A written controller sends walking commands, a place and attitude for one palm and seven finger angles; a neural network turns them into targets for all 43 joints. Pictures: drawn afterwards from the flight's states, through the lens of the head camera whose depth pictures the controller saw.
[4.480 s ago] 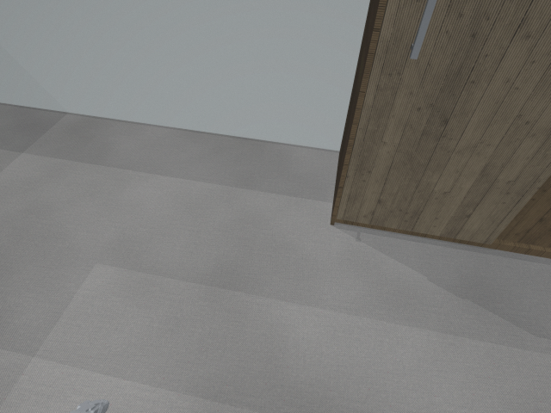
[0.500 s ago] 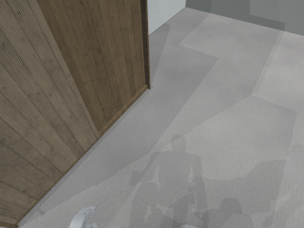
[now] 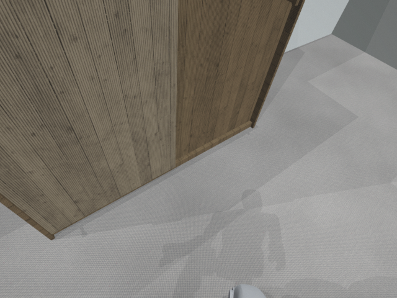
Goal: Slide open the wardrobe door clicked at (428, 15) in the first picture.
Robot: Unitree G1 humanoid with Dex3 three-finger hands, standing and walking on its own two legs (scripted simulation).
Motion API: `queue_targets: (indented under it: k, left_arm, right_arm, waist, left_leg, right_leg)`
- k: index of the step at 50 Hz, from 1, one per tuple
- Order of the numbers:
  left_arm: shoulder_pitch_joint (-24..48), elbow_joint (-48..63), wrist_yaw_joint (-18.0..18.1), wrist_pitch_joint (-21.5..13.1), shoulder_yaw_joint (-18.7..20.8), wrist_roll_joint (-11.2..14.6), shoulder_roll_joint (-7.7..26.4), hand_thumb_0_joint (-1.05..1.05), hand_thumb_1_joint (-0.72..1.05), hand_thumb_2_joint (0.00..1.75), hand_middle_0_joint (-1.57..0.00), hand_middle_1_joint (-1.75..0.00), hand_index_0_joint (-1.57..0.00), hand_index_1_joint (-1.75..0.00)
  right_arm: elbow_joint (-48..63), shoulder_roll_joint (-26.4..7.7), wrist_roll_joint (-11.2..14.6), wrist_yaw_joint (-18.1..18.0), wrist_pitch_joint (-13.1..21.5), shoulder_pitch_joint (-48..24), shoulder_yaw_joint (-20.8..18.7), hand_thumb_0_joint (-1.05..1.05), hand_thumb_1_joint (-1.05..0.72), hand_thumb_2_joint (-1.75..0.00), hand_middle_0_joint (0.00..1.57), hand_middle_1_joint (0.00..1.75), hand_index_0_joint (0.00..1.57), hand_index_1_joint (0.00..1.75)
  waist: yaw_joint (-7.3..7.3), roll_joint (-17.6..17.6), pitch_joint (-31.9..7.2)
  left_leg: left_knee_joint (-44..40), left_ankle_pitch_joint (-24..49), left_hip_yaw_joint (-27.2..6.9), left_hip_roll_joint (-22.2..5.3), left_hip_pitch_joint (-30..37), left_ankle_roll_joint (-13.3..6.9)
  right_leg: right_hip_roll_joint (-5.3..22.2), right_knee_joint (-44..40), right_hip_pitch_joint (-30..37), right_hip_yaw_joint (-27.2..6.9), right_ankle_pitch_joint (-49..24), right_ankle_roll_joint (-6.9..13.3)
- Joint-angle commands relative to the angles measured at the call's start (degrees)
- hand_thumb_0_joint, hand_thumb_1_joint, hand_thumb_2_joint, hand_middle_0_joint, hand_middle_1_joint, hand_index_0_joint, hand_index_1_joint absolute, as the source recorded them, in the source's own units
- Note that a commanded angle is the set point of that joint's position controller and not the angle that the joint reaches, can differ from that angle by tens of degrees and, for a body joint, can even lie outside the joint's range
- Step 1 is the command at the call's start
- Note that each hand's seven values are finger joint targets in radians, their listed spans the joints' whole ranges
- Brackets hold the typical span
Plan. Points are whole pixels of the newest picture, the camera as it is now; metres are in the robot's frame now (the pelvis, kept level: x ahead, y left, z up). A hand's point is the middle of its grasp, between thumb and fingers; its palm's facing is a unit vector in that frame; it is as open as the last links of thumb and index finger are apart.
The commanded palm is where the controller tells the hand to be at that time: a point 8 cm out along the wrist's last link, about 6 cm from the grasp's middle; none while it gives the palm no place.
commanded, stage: turn to face it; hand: left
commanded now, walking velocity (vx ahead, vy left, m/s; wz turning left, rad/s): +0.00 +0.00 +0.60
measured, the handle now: out of the picture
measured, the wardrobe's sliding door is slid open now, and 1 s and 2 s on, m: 0.00 0.00 0.00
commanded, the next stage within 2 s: take the last steps up to it in 1.04 s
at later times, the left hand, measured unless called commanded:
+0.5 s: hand out of the picture +0.00 +0.13 -0.14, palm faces +0.30 -0.91 -0.28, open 7.4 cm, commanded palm none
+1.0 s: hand out of the picture -0.18 +0.16 -0.18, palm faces +0.57 -0.78 -0.25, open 7.4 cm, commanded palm none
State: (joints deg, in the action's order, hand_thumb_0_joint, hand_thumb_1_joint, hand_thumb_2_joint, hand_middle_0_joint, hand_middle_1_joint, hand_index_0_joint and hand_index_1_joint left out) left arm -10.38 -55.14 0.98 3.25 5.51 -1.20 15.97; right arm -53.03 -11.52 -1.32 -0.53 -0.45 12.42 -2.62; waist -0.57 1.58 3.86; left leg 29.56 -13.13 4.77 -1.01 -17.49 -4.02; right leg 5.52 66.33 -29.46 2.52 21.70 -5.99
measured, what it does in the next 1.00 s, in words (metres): steps on the spot, turning left: right foot, then left foot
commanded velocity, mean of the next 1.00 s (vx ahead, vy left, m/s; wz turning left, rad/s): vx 0.00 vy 0.00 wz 0.48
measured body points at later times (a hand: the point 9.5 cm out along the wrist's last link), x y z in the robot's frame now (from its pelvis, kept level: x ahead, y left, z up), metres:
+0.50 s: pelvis -0.04 -0.08 +0.00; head -0.01 -0.11 +0.45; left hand -0.01 +0.18 -0.12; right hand +0.10 -0.32 -0.16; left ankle -0.06 +0.05 -0.65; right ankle +0.01 -0.18 -0.74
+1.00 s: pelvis -0.09 -0.04 +0.00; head -0.07 +0.00 +0.45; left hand -0.21 +0.21 -0.16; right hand +0.13 -0.19 -0.12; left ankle -0.15 +0.03 -0.74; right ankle -0.02 -0.19 -0.66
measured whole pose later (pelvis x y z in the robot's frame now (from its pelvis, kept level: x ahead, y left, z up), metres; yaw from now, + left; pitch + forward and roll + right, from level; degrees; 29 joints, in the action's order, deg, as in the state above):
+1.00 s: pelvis -0.09 -0.04 +0.00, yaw +33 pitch +0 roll -2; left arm -12.6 -56.3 0.8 3.7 3.9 -1.0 16.3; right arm -53.4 -10.7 -1.1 -0.4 -1.0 7.9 -1.4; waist 1.5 2.2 4.9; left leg 27.0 -15.3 2.1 -0.6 -11.4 -2.2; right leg 5.9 60.7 -26.3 3.4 24.0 -5.8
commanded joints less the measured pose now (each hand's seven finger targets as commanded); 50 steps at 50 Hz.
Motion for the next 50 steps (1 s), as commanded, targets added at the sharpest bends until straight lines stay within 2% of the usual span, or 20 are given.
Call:
queue_targets:
  k: [1,7,12,14,15,16,17,18,21,23,27,33,35,37,38,39,40,42,45,50]
  left_arm:
    - [1.2,5.1,0.0,-1.3,0.2,0.3,2.4,0.0,0.9,0.9,-0.2,-0.3,-0.2,-0.3]
    - [4.4,7.1,0.2,-1.4,-0.2,0.6,2.8,0.0,0.9,0.9,-0.2,-0.3,-0.2,-0.3]
    - [1.4,7.8,0.6,-1.8,-0.6,1.0,2.1,0.0,0.9,0.9,-0.2,-0.3,-0.2,-0.3]
    - [-2.7,7.2,0.8,-2.1,-0.4,1.1,2.7,0.0,0.9,0.9,-0.2,-0.3,-0.2,-0.3]
    - [-5.4,6.6,0.9,-2.4,0.0,1.0,3.7,0.0,0.9,0.9,-0.2,-0.3,-0.2,-0.3]
    - [-6.8,7.1,1.3,-3.0,0.7,0.1,8.2,0.0,0.9,0.9,-0.2,-0.3,-0.2,-0.3]
    - [-5.0,8.4,1.3,-2.9,1.0,-0.5,12.1,0.0,0.9,0.9,-0.2,-0.3,-0.2,-0.3]
    - [-2.0,9.7,1.5,-2.9,0.9,0.1,11.0,0.0,0.9,0.9,-0.2,-0.3,-0.2,-0.3]
    - [6.2,11.1,1.2,-3.2,-0.7,0.1,5.2,0.0,0.9,0.9,-0.2,-0.3,-0.2,-0.3]
    - [3.5,10.5,1.1,-3.6,-1.0,0.2,4.6,0.0,0.9,0.9,-0.2,-0.3,-0.2,-0.3]
    - [-2.0,8.4,1.1,-3.4,-0.7,-0.1,6.1,0.0,0.9,0.9,-0.2,-0.3,-0.2,-0.3]
    - [-6.4,6.1,0.8,-3.0,0.2,-0.7,9.1,0.0,0.9,0.9,-0.2,-0.3,-0.2,-0.3]
    - [-6.0,5.4,0.7,-2.9,0.5,-0.8,9.7,0.0,0.9,0.9,-0.2,-0.3,-0.2,-0.3]
    - [-5.4,4.8,0.6,-2.7,0.6,-0.4,9.3,0.0,0.9,0.9,-0.2,-0.3,-0.2,-0.3]
    - [-4.9,5.0,0.4,-2.4,0.5,0.2,8.2,0.0,0.9,0.9,-0.2,-0.3,-0.2,-0.3]
    - [-5.5,6.4,0.1,-2.0,0.0,0.7,4.8,0.0,0.9,0.9,-0.2,-0.3,-0.2,-0.3]
    - [-1.3,8.6,-0.1,-1.8,-1.4,0.2,2.1,0.0,0.9,0.9,-0.2,-0.3,-0.2,-0.3]
    - [2.5,7.3,0.5,-1.0,-1.0,0.1,2.8,0.0,0.9,0.9,-0.2,-0.3,-0.2,-0.3]
    - [-1.9,3.7,-0.3,-1.2,-0.9,0.3,3.0,0.0,0.9,0.9,-0.2,-0.3,-0.2,-0.3]
    - [-0.7,3.3,0.0,-1.1,-1.4,0.5,2.5,0.0,0.9,0.9,-0.2,-0.3,-0.2,-0.3]
  right_arm:
    - [2.9,-11.6,0.3,-0.3,0.7,2.9,-3.3,0.0,-0.9,-0.9,0.2,0.3,0.2,0.3]
    - [2.9,-13.0,0.0,0.2,-0.2,3.1,-4.2,0.0,-0.9,-0.9,0.2,0.3,0.2,0.3]
    - [4.1,-13.6,-0.2,0.5,-1.0,-0.2,-4.8,0.0,-0.9,-0.9,0.2,0.3,0.2,0.3]
    - [5.0,-13.2,0.0,0.7,-1.4,-2.5,-5.1,0.0,-0.9,-0.9,0.2,0.3,0.2,0.3]
    - [5.7,-12.3,0.3,0.9,-1.6,-3.4,-5.0,0.0,-0.9,-0.9,0.2,0.3,0.2,0.3]
    - [6.5,-9.0,0.8,1.3,-1.8,-3.0,-4.6,0.0,-0.9,-0.9,0.2,0.3,0.2,0.3]
    - [8.0,-6.2,0.5,1.3,-1.6,-3.0,-4.2,0.0,-0.9,-0.9,0.2,0.3,0.2,0.3]
    - [7.7,-10.0,-0.4,1.4,-2.2,-3.6,-4.8,0.0,-0.9,-0.9,0.2,0.3,0.2,0.3]
    - [3.8,-8.5,-0.4,2.4,-3.4,0.0,-4.8,0.0,-0.9,-0.9,0.2,0.3,0.2,0.3]
    - [3.1,-7.7,-0.4,2.6,-3.5,0.4,-4.2,0.0,-0.9,-0.9,0.2,0.3,0.2,0.3]
    - [3.9,-7.4,-0.2,2.6,-3.7,-4.1,-3.8,0.0,-0.9,-0.9,0.2,0.3,0.2,0.3]
    - [4.6,-6.1,0.6,2.4,-2.6,-7.7,-2.4,0.0,-0.9,-0.9,0.2,0.3,0.2,0.3]
    - [4.2,-6.1,0.8,2.1,-2.1,-5.7,-2.0,0.0,-0.9,-0.9,0.2,0.3,0.2,0.3]
    - [3.2,-6.5,0.8,1.7,-1.3,-2.1,-2.0,0.0,-0.9,-0.9,0.2,0.3,0.2,0.3]
    - [2.4,-8.6,0.7,1.7,-0.8,0.8,-2.4,0.0,-0.9,-0.9,0.2,0.3,0.2,0.3]
    - [2.6,-14.5,0.2,1.4,-0.2,2.1,-3.8,0.0,-0.9,-0.9,0.2,0.3,0.2,0.3]
    - [2.1,-18.6,0.2,1.0,-0.6,4.7,-4.5,0.0,-0.9,-0.9,0.2,0.3,0.2,0.3]
    - [0.9,-15.4,0.0,-0.3,-0.4,3.6,-3.7,0.0,-0.9,-0.9,0.2,0.3,0.2,0.3]
    - [2.4,-11.7,0.2,-0.6,0.2,-3.0,-2.2,0.0,-0.9,-0.9,0.2,0.3,0.2,0.3]
    - [1.1,-10.9,0.4,-0.8,0.3,0.5,-2.2,0.0,-0.9,-0.9,0.2,0.3,0.2,0.3]
  waist:
    - [-1.06,-7.7,-7.9]
    - [-2.58,-9.9,-7.4]
    - [-1.31,-11.2,-8.4]
    - [0.77,-11.0,-8.1]
    - [2.21,-8.7,-8.2]
    - [3.11,3.2,-7.8]
    - [2.96,16.9,-5.1]
    - [2.31,13.4,-4.5]
    - [-2.81,7.0,0.7]
    - [-1.71,8.2,0.0]
    - [1.33,7.8,-0.6]
    - [3.97,10.8,-4.7]
    - [3.14,12.2,-6.5]
    - [1.06,10.3,-8.5]
    - [-0.83,5.1,-10.0]
    - [-1.63,-10.6,-10.9]
    - [-3.72,-18.3,-8.7]
    - [-3.47,-15.8,-6.6]
    - [0.38,-11.4,-4.5]
    - [-0.81,-9.7,-5.9]
  left_leg:
    - [-10.7,23.8,-16.3,-13.3,12.8,-4.5]
    - [-10.7,17.7,-22.5,-12.9,12.2,-6.0]
    - [-8.8,16.2,-26.3,-11.1,6.8,-5.7]
    - [-7.2,11.6,-26.4,-8.9,0.3,-3.8]
    - [-5.0,5.7,-25.0,-6.3,-5.5,-1.3]
    - [5.5,-4.8,-19.3,-0.6,-15.5,2.8]
    - [21.0,-18.4,-7.8,6.6,-21.9,6.9]
    - [31.0,-17.9,-10.5,2.6,-18.1,5.9]
    - [42.5,-7.7,-7.7,-0.1,-15.6,7.0]
    - [43.2,-5.3,-5.9,-0.4,-16.0,8.1]
    - [36.0,-8.0,-4.0,-1.7,-15.9,9.0]
    - [18.4,-14.7,-0.1,-1.1,-8.5,8.1]
    - [12.9,-14.2,1.0,-0.6,-4.8,7.4]
    - [0.3,-6.2,2.0,-0.1,3.0,6.6]
    - [-7.2,1.8,0.2,-1.7,11.2,5.7]
    - [-10.4,14.6,-16.3,-14.9,20.0,0.5]
    - [-10.7,32.1,-24.0,-24.4,18.5,-6.1]
    - [-9.7,30.7,-20.4,-20.2,12.9,-6.6]
    - [-9.0,33.7,-11.7,-13.2,12.1,-3.9]
    - [-9.3,35.7,-13.4,-13.1,16.3,-5.0]
  right_leg:
    - [0.6,-3.2,-3.1,-2.1,-1.0,-0.8]
    - [-0.9,-12.1,-0.6,-2.8,2.9,-0.5]
    - [-3.8,-24.5,8.7,-2.3,3.3,1.1]
    - [-4.6,-33.9,17.2,-1.5,-2.6,1.9]
    - [-3.3,-42.4,24.3,-1.8,-6.8,2.6]
    - [7.4,-52.1,31.1,-12.3,-0.9,6.0]
    - [22.0,-55.8,26.7,-25.6,0.7,12.2]
    - [22.7,-56.2,16.7,-23.3,3.4,13.7]
    - [13.0,-52.7,10.3,-8.8,-4.0,10.4]
    - [11.5,-50.9,13.8,-3.9,-9.0,9.9]
    - [13.9,-50.7,19.1,-3.0,-8.5,11.5]
    - [16.7,-46.3,24.1,-1.3,-22.2,13.3]
    - [16.9,-43.8,24.4,0.0,-26.3,12.7]
    - [15.5,-37.8,22.5,3.4,-27.9,9.6]
    - [13.5,-31.8,17.3,6.3,-24.2,6.6]
    - [6.7,-20.7,3.2,9.2,-6.3,2.1]
    - [2.8,-11.2,-4.7,6.2,15.3,0.8]
    - [2.4,-2.7,-4.2,-0.8,10.8,1.4]
    - [1.6,-1.4,-2.0,-0.3,2.1,0.7]
    - [0.3,-7.6,0.1,-0.7,1.9,0.0]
